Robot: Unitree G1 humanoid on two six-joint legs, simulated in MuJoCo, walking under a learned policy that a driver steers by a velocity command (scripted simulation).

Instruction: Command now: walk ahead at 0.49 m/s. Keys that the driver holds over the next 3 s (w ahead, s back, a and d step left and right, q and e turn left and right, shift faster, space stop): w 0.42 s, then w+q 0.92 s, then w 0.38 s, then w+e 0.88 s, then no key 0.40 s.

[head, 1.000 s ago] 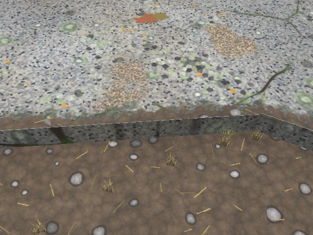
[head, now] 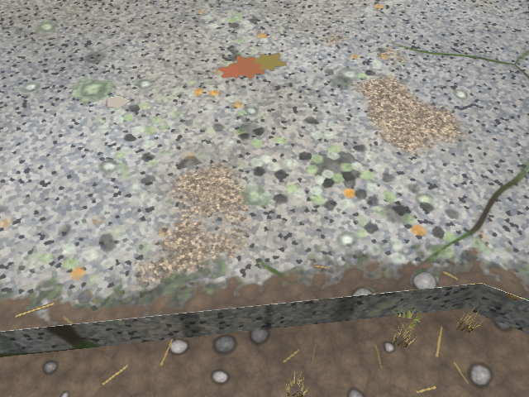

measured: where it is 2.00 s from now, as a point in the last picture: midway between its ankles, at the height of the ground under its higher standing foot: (148, 165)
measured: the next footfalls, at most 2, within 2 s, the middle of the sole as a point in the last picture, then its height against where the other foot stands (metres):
right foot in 0.36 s outside the picture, level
left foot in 1.02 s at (207, 263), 0.14 m higher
